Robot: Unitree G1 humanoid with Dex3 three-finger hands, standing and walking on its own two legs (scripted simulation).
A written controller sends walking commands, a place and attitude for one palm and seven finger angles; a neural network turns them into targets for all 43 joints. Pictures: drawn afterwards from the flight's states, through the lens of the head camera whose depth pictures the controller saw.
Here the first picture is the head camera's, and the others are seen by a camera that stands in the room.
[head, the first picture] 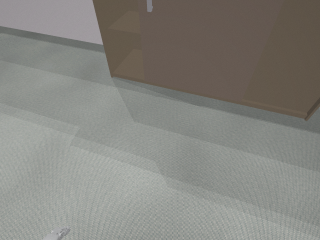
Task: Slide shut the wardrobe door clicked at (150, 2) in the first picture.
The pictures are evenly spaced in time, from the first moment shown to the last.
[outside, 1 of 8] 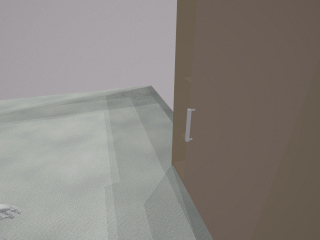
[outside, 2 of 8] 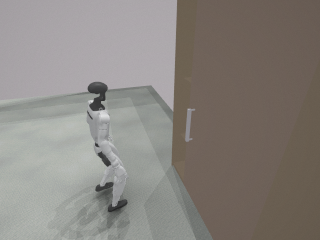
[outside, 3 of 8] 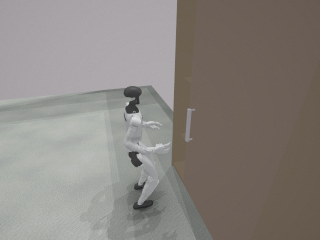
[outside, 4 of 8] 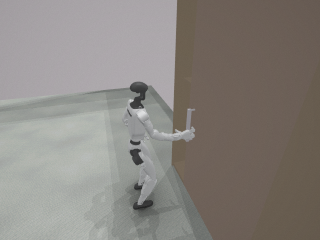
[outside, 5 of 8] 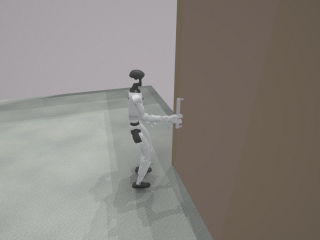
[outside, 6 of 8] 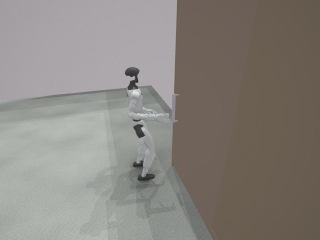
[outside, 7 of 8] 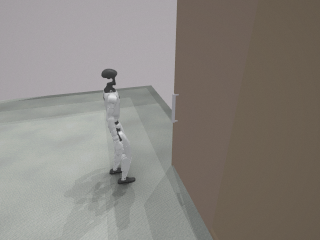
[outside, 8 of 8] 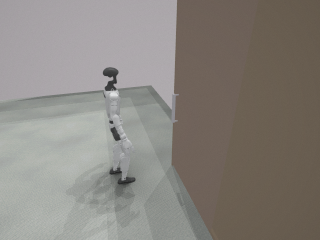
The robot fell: no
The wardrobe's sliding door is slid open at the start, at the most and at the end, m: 0.36 0.36 0.00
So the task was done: yes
